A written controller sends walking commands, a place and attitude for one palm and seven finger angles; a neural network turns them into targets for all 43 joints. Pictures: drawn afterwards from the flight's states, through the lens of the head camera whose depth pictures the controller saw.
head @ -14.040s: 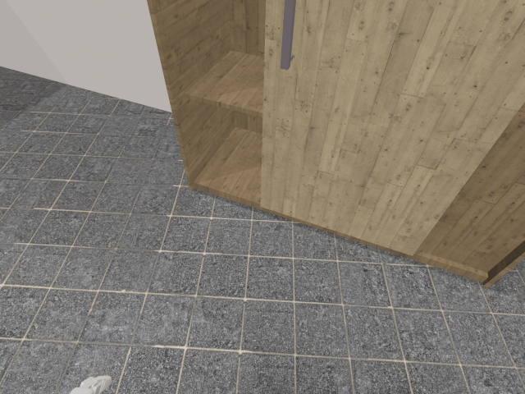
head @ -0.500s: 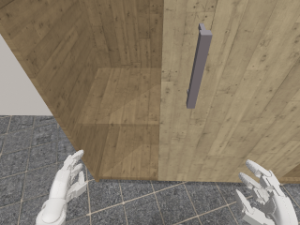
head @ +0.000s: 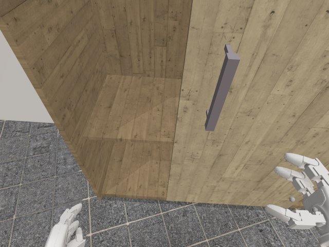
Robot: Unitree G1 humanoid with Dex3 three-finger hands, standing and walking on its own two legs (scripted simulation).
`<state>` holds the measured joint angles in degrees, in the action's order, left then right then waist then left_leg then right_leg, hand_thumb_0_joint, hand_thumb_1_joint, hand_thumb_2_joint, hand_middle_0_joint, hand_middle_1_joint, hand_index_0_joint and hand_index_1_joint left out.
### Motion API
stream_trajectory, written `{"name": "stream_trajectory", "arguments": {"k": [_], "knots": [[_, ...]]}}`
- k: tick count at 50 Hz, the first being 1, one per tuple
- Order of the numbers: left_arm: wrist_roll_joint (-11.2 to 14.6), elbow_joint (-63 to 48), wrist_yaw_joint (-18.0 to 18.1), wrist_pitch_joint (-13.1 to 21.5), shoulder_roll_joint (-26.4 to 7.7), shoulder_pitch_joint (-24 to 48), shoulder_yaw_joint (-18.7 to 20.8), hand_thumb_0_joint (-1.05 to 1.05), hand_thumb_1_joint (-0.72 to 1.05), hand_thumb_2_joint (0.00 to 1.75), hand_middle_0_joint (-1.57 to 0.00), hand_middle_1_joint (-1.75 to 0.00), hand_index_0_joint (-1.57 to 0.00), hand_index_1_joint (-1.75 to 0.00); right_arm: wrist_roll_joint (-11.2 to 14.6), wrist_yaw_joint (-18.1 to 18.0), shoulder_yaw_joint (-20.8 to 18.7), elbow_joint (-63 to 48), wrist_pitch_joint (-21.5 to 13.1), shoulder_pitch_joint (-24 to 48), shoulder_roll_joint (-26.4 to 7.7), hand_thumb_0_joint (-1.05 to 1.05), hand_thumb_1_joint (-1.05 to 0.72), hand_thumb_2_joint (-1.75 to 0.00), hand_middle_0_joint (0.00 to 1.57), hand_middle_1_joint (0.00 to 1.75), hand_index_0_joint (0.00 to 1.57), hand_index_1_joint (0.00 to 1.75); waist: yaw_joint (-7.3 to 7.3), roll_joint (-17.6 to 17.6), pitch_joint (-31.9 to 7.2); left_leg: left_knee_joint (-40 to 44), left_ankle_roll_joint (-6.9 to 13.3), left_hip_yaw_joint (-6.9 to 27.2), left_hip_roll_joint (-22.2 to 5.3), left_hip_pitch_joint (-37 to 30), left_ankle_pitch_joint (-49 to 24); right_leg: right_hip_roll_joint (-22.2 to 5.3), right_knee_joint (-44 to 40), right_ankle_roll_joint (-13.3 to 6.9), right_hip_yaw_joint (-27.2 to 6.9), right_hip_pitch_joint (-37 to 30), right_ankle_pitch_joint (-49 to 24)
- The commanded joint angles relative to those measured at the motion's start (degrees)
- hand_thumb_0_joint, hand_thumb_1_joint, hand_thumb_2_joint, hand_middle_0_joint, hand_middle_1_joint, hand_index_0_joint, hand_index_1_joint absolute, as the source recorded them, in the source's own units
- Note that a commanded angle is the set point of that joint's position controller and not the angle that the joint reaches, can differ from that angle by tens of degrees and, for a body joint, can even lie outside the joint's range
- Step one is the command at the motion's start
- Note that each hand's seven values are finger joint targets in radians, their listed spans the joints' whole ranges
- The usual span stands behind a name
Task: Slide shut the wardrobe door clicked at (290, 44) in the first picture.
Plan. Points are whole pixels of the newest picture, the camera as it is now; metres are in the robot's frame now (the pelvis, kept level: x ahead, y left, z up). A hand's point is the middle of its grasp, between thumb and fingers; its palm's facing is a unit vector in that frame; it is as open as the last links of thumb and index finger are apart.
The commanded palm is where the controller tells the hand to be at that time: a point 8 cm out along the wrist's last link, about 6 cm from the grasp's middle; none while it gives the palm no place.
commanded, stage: raise the hand with hooked fingers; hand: right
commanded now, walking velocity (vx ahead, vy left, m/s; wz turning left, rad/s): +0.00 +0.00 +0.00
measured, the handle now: (217, 92) +0.45 -0.10 +0.16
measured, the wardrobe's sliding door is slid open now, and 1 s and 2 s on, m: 0.38 0.38 0.38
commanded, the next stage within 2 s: move the hooked fingers beside the handle in 1.12 s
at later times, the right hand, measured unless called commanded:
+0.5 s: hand out of the picture +0.25 -0.30 +0.17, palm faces +0.09 +0.99 -0.10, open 14.0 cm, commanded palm +0.22 -0.35 +0.18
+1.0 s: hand out of the picture +0.27 -0.31 +0.19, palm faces +0.08 +0.99 -0.10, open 14.0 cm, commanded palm +0.23 -0.35 +0.19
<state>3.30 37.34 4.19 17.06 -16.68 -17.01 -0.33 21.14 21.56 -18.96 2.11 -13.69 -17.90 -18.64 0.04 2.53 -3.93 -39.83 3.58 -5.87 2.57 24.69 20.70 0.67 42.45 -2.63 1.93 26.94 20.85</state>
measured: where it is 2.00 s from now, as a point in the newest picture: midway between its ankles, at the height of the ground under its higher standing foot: outside the picture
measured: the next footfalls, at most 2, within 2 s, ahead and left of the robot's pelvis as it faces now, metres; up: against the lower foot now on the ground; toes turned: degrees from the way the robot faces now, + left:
none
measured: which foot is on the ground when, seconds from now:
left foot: down 0.00-1.00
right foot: down 0.00-1.00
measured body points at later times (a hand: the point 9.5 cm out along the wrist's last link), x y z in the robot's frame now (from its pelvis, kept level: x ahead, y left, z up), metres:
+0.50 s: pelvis +0.00 -0.03 +0.02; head -0.02 -0.02 +0.47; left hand +0.19 +0.18 -0.05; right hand +0.24 -0.36 +0.18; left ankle +0.00 +0.08 -0.71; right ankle +0.01 -0.09 -0.71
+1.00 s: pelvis +0.00 -0.02 +0.02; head -0.01 -0.01 +0.47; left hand +0.18 +0.21 -0.05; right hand +0.26 -0.36 +0.19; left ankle +0.00 +0.08 -0.71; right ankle +0.01 -0.09 -0.71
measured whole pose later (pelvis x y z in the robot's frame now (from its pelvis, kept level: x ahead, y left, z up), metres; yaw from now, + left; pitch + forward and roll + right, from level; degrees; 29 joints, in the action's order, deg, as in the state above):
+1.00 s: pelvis +0.00 -0.02 +0.02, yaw -1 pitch -1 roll +1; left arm 3.6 38.2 4.9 14.8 -15.9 -13.5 -3.8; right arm 19.4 25.6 -26.4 8.8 3.1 3.8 -26.7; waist 2.2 3.0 -1.1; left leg -24.7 1.9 -5.5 1.2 9.5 13.9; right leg 2.9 27.5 -4.3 1.6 12.1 14.0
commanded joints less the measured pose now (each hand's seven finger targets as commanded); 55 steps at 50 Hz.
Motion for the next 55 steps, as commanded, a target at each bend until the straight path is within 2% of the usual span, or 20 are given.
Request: {"name": "stream_trajectory", "arguments": {"k": [1, 4, 9, 10, 14, 19, 20, 27, 29, 31, 33, 34, 37, 38, 42, 43, 45, 47, 50, 55], "knots": [[0.2, -9.6, 0.9, 4.9, -6.1, 6.7, 1.8, 0.0, 0.9, 0.9, -0.2, -0.3, -0.2, -0.3, 1.0, -1.4, -7.6, -14.0, -3.2, 8.4, -13.4, 0.0, 0.27, -0.4, 0.28, 1.05, 0.28, 1.05, 1.46, 0.9, -9.2, 8.1, -3.2, 4.7, -2.9, -7.4, -13.7, -0.8, -7.5, 0.0, -4.1, -7.5, -14.4], [0.0, -8.7, 1.0, 5.3, -6.1, 6.8, 1.5, 0.0, 0.9, 0.9, -0.2, -0.3, -0.2, -0.3, 0.8, -2.3, -8.1, -15.0, -2.6, 11.1, -14.1, 0.0, 0.34, -0.37, 0.29, 1.1, 0.29, 1.1, 1.49, 2.6, -9.1, 8.7, -2.5, 3.3, -2.4, -8.1, -15.6, -1.0, -9.3, 0.2, -4.8, -10.8, -16.7], [0.6, -8.0, 1.5, 5.0, -6.4, 7.8, 0.9, 0.0, 0.9, 0.9, -0.2, -0.3, -0.2, -0.3, 0.7, -0.6, -6.9, -11.1, 1.9, 16.7, -14.2, 0.0, 0.45, -0.32, 0.3, 1.17, 0.3, 1.17, 1.1, 3.0, -5.1, 11.1, -2.2, 2.4, -2.0, -7.7, -13.9, -1.4, -12.5, 0.5, -5.8, -13.5, -15.3], [0.6, -8.2, 1.7, 4.9, -6.5, 8.2, 0.7, 0.0, 0.9, 0.9, -0.2, -0.3, -0.2, -0.3, 0.6, -0.3, -7.3, -11.0, 3.0, 18.4, -15.3, 0.0, 0.48, -0.31, 0.3, 1.18, 0.3, 1.18, 1.29, 3.5, -4.6, 11.7, -2.1, 2.5, -2.0, -7.9, -13.5, -1.5, -13.3, 0.6, -6.1, -13.9, -14.9], [0.6, -8.3, 1.9, 4.4, -6.2, 9.0, -0.1, 0.0, 0.9, 0.9, -0.2, -0.3, -0.2, -0.3, 0.6, 0.8, -8.8, -9.3, 6.5, 23.0, -17.0, 0.0, 0.5, -0.3, 0.3, 1.2, 0.3, 1.2, 1.65, 2.2, -4.4, 13.5, -1.9, 2.2, -1.7, -9.3, -12.8, -1.6, -15.5, 0.8, -7.4, -15.8, -14.6], [0.5, -8.2, 2.0, 3.4, -6.0, 9.8, -0.9, 0.0, 0.9, 0.9, -0.2, -0.3, -0.2, -0.3, 0.3, 1.9, -10.1, -7.9, 8.9, 29.5, -19.3, 0.0, 0.5, -0.3, 0.3, 1.2, 0.3, 1.2, 1.69, 1.6, -4.5, 15.1, -1.7, 2.0, -1.5, -10.4, -12.4, -1.8, -17.7, 1.1, -8.5, -18.2, -14.5], [0.5, -8.2, 2.1, 3.2, -6.1, 10.0, -1.0, 0.0, 0.9, 0.9, -0.2, -0.3, -0.2, -0.3, 0.1, 2.2, -10.0, -7.9, 9.3, 31.1, -19.7, 0.0, 0.5, -0.3, 0.3, 1.2, 0.3, 1.2, 1.76, 2.7, -5.1, 15.2, -1.7, 2.0, -1.5, -10.6, -12.4, -1.8, -18.0, 1.3, -8.6, -19.0, -14.8], [0.6, -8.3, 2.1, 2.0, -6.1, 10.9, -1.5, 0.0, 0.9, 0.9, -0.2, -0.3, -0.2, -0.3, -0.1, 4.2, -11.6, -4.9, 12.2, 38.0, -23.4, 0.0, 0.5, -0.3, 0.3, 1.2, 0.3, 1.2, 1.74, 3.0, -5.8, 16.9, -1.4, 2.1, -1.6, -11.5, -11.7, -1.8, -19.9, 1.5, -9.6, -20.9, -13.8], [0.6, -8.3, 2.0, 1.7, -6.1, 11.3, -1.8, 0.0, 0.9, 0.9, -0.2, -0.3, -0.2, -0.3, -0.1, 4.3, -12.3, -5.2, 12.4, 40.1, -24.8, 0.0, 0.5, -0.3, 0.3, 1.2, 0.3, 1.2, 1.8, 5.0, -5.8, 17.6, -1.2, 2.4, -1.7, -12.1, -11.4, -1.5, -20.1, 1.5, -9.4, -20.8, -13.2], [0.7, -8.3, 2.1, 1.6, -6.2, 11.1, -1.7, 0.0, 0.9, 0.9, -0.2, -0.3, -0.2, -0.3, -0.1, 4.7, -13.1, -4.0, 13.0, 41.1, -25.8, 0.0, 0.5, -0.3, 0.3, 1.2, 0.3, 1.2, 1.82, 4.2, -6.6, 17.7, -1.2, 2.3, -1.6, -12.3, -12.3, -1.6, -20.3, 1.5, -9.6, -21.8, -14.5], [0.7, -8.1, 1.7, 1.3, -6.2, 10.5, -1.6, 0.0, 0.9, 0.9, -0.2, -0.3, -0.2, -0.3, 0.0, 5.2, -12.1, -1.2, 13.7, 37.8, -24.0, 0.0, 0.5, -0.3, 0.3, 1.2, 0.3, 1.2, 1.99, 1.6, -5.7, 17.8, -1.2, 2.1, -1.6, -12.5, -12.5, -1.8, -20.2, 1.6, -9.5, -20.9, -15.0], [0.9, -8.2, 1.5, 1.2, -6.4, 10.7, -1.5, 0.0, 0.9, 0.9, -0.2, -0.3, -0.2, -0.3, 0.2, 5.5, -11.4, -0.2, 14.2, 37.1, -23.0, 0.0, 0.5, -0.3, 0.3, 1.2, 0.3, 1.2, 1.9, 1.8, -4.7, 17.6, -1.2, 2.1, -1.5, -11.7, -12.8, -1.7, -20.2, 1.6, -9.6, -20.5, -15.0], [0.9, -8.9, 1.1, 1.2, -6.6, 11.0, -1.2, 0.0, 0.9, 0.9, -0.2, -0.3, -0.2, -0.3, 0.0, 5.7, -11.6, -2.3, 14.8, 36.9, -23.6, 0.0, 0.5, -0.3, 0.3, 1.2, 0.3, 1.2, 2.23, 4.1, -6.2, 17.1, -1.2, 2.1, -1.8, -11.9, -13.4, -1.6, -20.0, 1.9, -9.4, -21.4, -16.4], [0.7, -8.7, 0.9, 1.0, -6.5, 10.7, -1.2, 0.0, 0.9, 0.9, -0.2, -0.3, -0.2, -0.3, -0.1, 5.3, -12.5, -2.2, 14.7, 35.8, -24.4, 0.0, 0.5, -0.3, 0.3, 1.2, 0.3, 1.2, 2.4, 2.6, -5.7, 17.4, -1.2, 2.2, -1.8, -12.4, -13.5, -1.7, -19.7, 1.7, -9.0, -20.7, -16.6], [0.6, -8.9, 1.1, 1.3, -6.6, 10.7, -0.9, 0.0, 0.9, 0.9, -0.2, -0.3, -0.2, -0.3, 0.2, 4.2, -14.7, -5.7, 13.6, 37.4, -26.0, 0.0, 0.5, -0.3, 0.3, 1.2, 0.3, 1.2, 2.43, 2.7, -8.6, 17.1, -1.4, 2.3, -1.6, -13.1, -15.1, -1.5, -19.4, 1.6, -8.7, -22.4, -18.8], [0.4, -8.4, 1.0, 1.1, -6.4, 10.6, -1.0, 0.0, 0.9, 0.9, -0.2, -0.3, -0.2, -0.3, 0.1, 3.6, -15.6, -5.6, 13.3, 36.5, -27.0, 0.0, 0.5, -0.3, 0.3, 1.2, 0.3, 1.2, 2.74, 2.5, -7.8, 17.5, -1.3, 2.5, -1.6, -13.6, -15.3, -1.5, -19.0, 1.4, -8.1, -21.7, -19.0], [0.5, -8.4, 1.1, 1.3, -6.2, 10.8, -1.0, 0.0, 0.9, 0.9, -0.2, -0.3, -0.2, -0.3, 0.0, 3.4, -14.6, -7.3, 12.6, 38.6, -25.9, 0.0, 0.5, -0.3, 0.3, 1.2, 0.3, 1.2, 2.17, 4.7, -7.9, 17.5, -1.4, 2.4, -1.6, -13.3, -15.4, -1.5, -19.3, 1.6, -8.1, -22.6, -19.0], [0.5, -8.1, 1.3, 1.5, -6.2, 10.4, -0.9, 0.0, 0.9, 0.9, -0.2, -0.3, -0.2, -0.3, -0.2, 3.4, -14.2, -6.3, 12.5, 38.1, -25.4, 0.0, 0.5, -0.3, 0.3, 1.2, 0.3, 1.2, 2.05, 4.7, -8.0, 17.3, -1.4, 2.4, -1.6, -13.1, -16.3, -1.5, -19.3, 1.6, -8.1, -23.3, -20.2], [0.7, -7.8, 1.4, 1.1, -6.4, 10.7, -1.0, 0.0, 0.9, 0.9, -0.2, -0.3, -0.2, -0.3, -0.1, 3.8, -12.8, -4.1, 13.3, 38.3, -24.0, 0.0, 0.5, -0.3, 0.3, 1.2, 0.3, 1.2, 1.61, 3.4, -5.1, 17.8, -1.5, 2.5, -1.7, -12.6, -15.3, -1.3, -19.4, 1.2, -7.6, -21.0, -17.4], [0.8, -8.1, 1.3, 1.1, -6.4, 11.1, -0.8, 0.0, 0.9, 0.9, -0.2, -0.3, -0.2, -0.3, 0.0, 4.1, -13.6, -5.9, 13.4, 38.1, -25.1, 0.0, 0.5, -0.3, 0.3, 1.2, 0.3, 1.2, 1.81, 2.7, -8.1, 17.6, -1.6, 2.8, -1.9, -14.0, -17.4, -1.1, -18.5, 0.7, -6.9, -22.0, -19.0]]}}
